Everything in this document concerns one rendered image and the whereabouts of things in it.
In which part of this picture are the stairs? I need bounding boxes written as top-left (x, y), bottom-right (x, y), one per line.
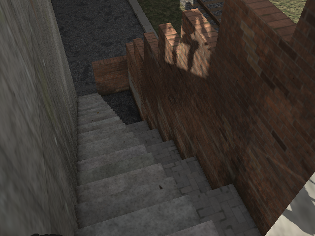
top-left (74, 92), bottom-right (220, 236)

